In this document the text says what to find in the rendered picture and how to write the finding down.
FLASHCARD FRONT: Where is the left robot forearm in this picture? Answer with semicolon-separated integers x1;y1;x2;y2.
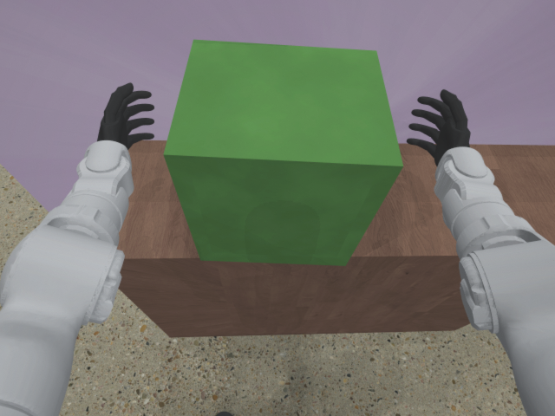
0;140;134;306

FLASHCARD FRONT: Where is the pedestal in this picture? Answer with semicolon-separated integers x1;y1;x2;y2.
117;140;555;337

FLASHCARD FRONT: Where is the robot right upper arm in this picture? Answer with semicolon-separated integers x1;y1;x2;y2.
459;240;555;416

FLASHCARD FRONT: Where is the carton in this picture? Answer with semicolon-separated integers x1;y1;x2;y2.
163;40;403;266

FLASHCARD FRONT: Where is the left robot hand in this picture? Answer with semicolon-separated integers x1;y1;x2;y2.
97;82;154;149

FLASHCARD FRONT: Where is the right robot forearm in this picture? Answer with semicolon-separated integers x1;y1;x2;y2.
434;146;555;260

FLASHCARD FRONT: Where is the robot left upper arm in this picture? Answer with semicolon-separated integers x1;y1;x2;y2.
0;224;125;416

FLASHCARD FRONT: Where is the right robot hand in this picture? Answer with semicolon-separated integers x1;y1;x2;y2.
407;89;471;166

